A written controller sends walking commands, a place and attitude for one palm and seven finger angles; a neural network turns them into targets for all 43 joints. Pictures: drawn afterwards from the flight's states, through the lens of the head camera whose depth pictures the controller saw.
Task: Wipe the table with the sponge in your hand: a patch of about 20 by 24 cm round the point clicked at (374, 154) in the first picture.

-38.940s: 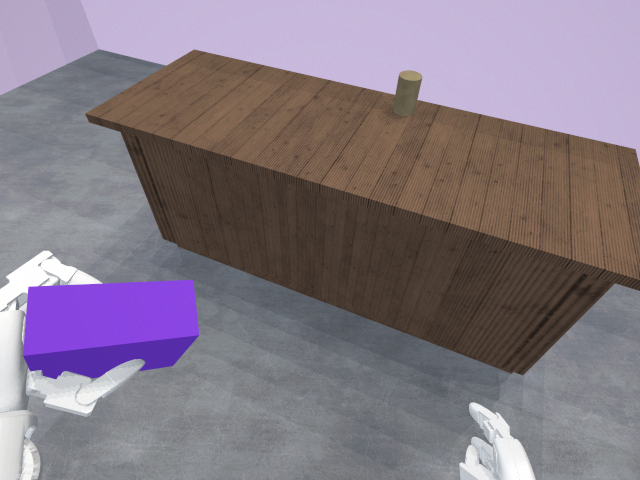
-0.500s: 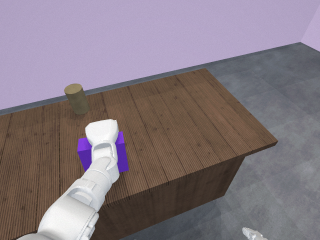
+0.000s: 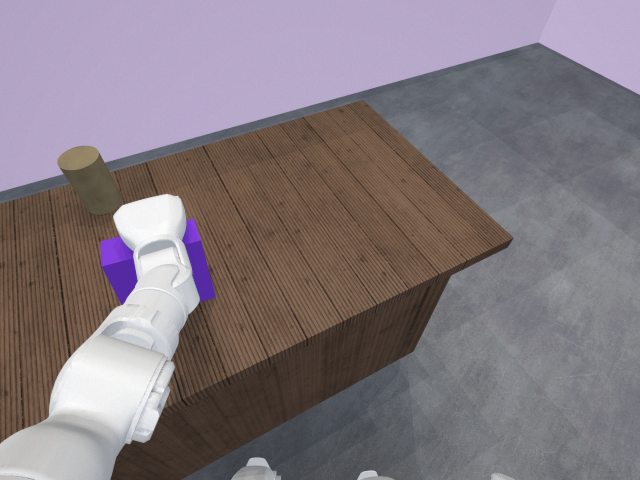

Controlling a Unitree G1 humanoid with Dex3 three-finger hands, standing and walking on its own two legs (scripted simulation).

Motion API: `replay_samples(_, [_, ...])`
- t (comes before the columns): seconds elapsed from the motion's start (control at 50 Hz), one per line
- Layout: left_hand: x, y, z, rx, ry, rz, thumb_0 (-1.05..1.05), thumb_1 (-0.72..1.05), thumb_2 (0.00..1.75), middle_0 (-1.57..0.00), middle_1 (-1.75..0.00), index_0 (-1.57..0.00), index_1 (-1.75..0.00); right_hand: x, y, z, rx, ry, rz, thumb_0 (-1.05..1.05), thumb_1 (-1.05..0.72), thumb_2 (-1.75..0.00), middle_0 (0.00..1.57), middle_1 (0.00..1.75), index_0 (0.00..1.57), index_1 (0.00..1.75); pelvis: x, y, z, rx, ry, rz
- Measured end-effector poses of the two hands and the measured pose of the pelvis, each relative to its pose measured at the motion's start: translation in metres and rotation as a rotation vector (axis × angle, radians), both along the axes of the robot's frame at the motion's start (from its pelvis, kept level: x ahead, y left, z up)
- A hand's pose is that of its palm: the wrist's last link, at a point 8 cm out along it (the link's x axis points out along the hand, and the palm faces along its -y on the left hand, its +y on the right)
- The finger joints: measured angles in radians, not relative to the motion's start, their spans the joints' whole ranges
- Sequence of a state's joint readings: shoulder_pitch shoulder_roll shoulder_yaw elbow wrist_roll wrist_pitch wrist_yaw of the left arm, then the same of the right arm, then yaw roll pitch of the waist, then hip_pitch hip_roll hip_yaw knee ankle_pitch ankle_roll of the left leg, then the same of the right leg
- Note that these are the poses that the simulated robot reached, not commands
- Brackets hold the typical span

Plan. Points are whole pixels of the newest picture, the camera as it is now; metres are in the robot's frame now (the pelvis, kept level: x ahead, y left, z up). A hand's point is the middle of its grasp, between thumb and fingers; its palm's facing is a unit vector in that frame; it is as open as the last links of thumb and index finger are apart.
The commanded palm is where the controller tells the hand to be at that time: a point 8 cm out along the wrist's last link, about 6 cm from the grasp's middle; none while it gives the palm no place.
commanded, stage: wipe forward along the third lane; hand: left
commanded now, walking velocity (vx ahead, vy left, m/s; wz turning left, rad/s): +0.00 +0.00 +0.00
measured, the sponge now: (166, 280) +0.41 +0.23 -0.03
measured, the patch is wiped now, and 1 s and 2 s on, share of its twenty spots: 0.90 1.00 1.00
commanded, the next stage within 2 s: wipe back along the third lane in 0.56 s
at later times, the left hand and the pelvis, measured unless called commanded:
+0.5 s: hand (156, 216) +0.50 +0.25 +0.03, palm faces -0.11 +0.00 -0.99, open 9.7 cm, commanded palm +0.49 +0.24 +0.06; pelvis +0.02 +0.03 -0.01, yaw -2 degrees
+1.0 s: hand (153, 215) +0.50 +0.25 +0.03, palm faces -0.04 +0.02 -1.00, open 9.8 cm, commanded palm +0.46 +0.22 +0.06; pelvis +0.04 +0.05 +0.00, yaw -1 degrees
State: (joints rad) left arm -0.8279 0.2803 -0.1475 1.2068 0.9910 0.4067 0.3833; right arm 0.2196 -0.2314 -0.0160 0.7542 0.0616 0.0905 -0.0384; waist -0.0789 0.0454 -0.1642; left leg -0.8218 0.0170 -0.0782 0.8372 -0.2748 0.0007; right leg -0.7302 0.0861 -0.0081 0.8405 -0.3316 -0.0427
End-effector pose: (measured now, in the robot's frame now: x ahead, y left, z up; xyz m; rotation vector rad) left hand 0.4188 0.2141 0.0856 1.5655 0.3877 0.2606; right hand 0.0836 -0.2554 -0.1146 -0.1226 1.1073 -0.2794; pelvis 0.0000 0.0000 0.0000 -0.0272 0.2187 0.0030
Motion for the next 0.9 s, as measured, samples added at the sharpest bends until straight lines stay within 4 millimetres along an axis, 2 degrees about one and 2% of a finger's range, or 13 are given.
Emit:
replay_samples(0.34, [0.046,0.017,-0.001,0.004,0.015,0.011,0.02,-0.57,1.08,-0.83,-1.34,-0.84,-1.36,-0.021,0.013,-0.006,-0.010,0.078,-0.034,0.01,-0.90,-0.90,0.20,0.30,0.20,0.30,0.014,0.016,-0.007,-0.027,0.068,-0.017])
replay_samples(0.7, [0.082,0.035,-0.001,0.003,0.024,-0.005,0.01,-0.58,1.09,-0.85,-1.33,-0.86,-1.35,-0.010,0.038,0.000,-0.009,0.114,-0.034,0.01,-0.90,-0.90,0.20,0.30,0.20,0.30,0.030,0.038,-0.006,-0.043,0.116,-0.021])
replay_samples(0.78, [0.082,0.035,-0.003,0.013,0.014,-0.016,0.01,-0.57,1.09,-0.84,-1.34,-0.85,-1.36,-0.009,0.043,0.000,0.000,0.125,-0.033,0.01,-0.90,-0.90,0.20,0.30,0.20,0.30,0.032,0.042,-0.005,-0.044,0.122,-0.024])
replay_samples(0.9, [0.071,0.033,-0.004,0.017,-0.032,-0.030,0.01,-0.54,1.08,-0.79,-1.39,-0.80,-1.41,0.000,0.051,0.001,0.033,0.135,-0.022,0.01,-0.90,-0.90,0.20,0.30,0.20,0.30,0.039,0.045,-0.001,-0.041,0.106,-0.022])
